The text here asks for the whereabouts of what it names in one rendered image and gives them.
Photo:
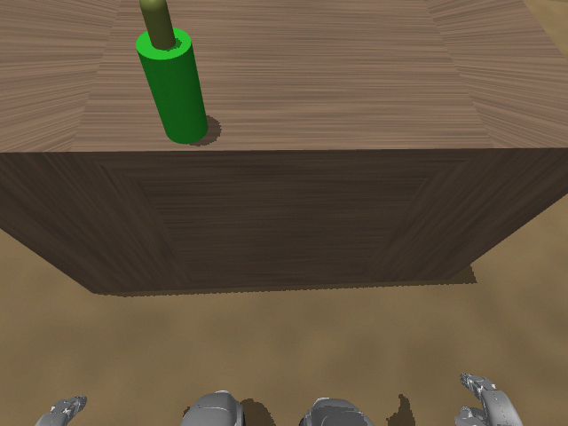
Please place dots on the left robot hand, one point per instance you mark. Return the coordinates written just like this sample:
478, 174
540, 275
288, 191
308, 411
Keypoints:
63, 412

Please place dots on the bottle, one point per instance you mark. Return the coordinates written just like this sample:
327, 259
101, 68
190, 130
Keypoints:
166, 54

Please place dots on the right robot hand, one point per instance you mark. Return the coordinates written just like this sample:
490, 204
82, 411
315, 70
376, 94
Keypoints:
497, 408

